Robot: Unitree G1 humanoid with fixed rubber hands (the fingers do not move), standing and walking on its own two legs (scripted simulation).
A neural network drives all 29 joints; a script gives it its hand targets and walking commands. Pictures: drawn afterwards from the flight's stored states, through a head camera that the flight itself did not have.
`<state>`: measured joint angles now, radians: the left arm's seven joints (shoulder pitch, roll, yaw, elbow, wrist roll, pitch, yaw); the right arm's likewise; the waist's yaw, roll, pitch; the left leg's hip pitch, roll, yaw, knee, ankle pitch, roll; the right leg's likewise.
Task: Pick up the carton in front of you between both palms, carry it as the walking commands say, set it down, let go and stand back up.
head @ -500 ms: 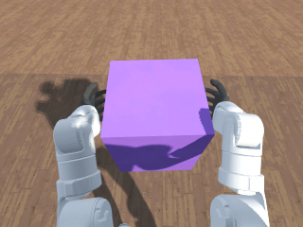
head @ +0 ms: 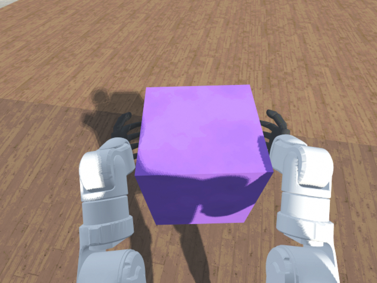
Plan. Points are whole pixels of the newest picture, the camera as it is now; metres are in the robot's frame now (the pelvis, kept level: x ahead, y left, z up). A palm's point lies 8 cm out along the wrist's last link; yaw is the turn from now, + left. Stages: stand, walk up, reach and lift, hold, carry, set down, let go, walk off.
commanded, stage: carry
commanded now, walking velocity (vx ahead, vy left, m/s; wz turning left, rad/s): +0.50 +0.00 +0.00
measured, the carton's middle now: (199, 160) +0.36 +0.03 +0.07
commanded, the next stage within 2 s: none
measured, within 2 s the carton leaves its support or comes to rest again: neither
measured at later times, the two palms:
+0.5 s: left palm (157, 44) +0.65 +0.15 +0.20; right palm (271, 53) +0.61 -0.14 +0.20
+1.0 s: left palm out of the picture +0.93 +0.17 +0.25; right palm out of the picture +0.95 -0.13 +0.24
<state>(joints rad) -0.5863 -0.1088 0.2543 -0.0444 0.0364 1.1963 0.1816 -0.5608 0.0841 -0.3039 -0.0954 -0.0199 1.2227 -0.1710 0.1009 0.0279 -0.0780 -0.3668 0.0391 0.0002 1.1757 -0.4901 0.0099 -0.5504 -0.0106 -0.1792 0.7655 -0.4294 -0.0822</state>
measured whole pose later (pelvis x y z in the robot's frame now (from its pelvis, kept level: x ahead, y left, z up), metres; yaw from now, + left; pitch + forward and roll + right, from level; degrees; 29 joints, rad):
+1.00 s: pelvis +0.60 +0.00 +0.11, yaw -1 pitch +4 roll -1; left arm -0.59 -0.09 0.26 -0.10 -0.03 1.14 0.19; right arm -0.55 0.15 -0.33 -0.21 -0.06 1.18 -0.17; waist 0.11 0.02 -0.01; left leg -0.76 0.05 0.04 1.21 -0.40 0.05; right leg -0.32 -0.01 -0.14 0.54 -0.45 -0.06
